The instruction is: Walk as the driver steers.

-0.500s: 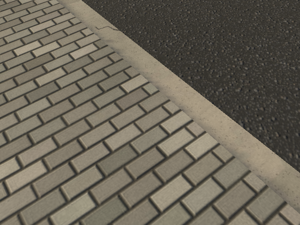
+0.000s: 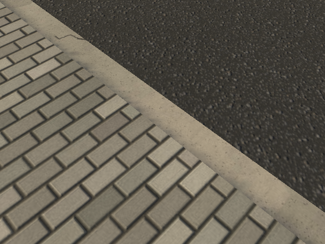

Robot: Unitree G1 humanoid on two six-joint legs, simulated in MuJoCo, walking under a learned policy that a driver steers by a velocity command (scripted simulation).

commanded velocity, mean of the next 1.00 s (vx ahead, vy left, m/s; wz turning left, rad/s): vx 0.10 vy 0.00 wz -0.07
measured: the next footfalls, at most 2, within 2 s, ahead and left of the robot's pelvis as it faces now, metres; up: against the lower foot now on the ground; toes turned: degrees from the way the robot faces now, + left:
right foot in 0.12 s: +0.27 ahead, -0.12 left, +0.00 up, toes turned -4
left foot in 0.50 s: +0.28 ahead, +0.13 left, +0.00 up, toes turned -4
